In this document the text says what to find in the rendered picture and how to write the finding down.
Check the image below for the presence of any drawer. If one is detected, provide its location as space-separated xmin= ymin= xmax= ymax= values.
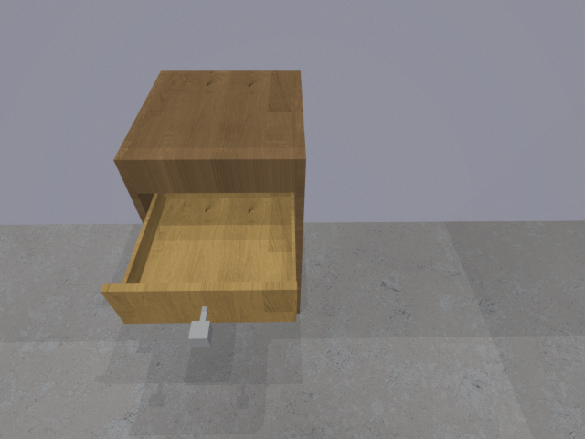
xmin=101 ymin=193 xmax=297 ymax=324

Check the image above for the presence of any cabinet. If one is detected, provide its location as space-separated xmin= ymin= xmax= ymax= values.
xmin=113 ymin=70 xmax=306 ymax=314

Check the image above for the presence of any handle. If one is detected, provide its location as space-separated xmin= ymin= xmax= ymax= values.
xmin=188 ymin=306 xmax=213 ymax=347

